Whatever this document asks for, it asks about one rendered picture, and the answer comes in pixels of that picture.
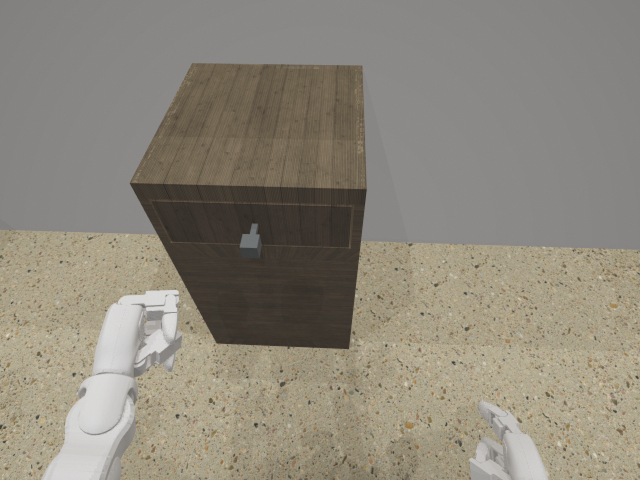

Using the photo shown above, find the robot left hand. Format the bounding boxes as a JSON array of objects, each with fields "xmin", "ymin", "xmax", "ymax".
[{"xmin": 92, "ymin": 290, "xmax": 182, "ymax": 379}]

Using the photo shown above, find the robot right hand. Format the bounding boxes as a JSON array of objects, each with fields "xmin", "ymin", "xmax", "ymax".
[{"xmin": 469, "ymin": 401, "xmax": 548, "ymax": 480}]

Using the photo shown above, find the cabinet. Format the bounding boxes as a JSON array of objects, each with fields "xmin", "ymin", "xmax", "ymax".
[{"xmin": 130, "ymin": 63, "xmax": 367, "ymax": 349}]

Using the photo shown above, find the left robot forearm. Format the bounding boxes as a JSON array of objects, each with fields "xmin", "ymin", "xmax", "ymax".
[{"xmin": 41, "ymin": 373, "xmax": 138, "ymax": 480}]

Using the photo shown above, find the handle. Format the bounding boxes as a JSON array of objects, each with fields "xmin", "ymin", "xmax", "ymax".
[{"xmin": 240, "ymin": 223, "xmax": 262, "ymax": 258}]

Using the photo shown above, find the drawer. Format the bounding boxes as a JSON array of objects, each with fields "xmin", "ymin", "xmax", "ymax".
[{"xmin": 152, "ymin": 199, "xmax": 352, "ymax": 247}]

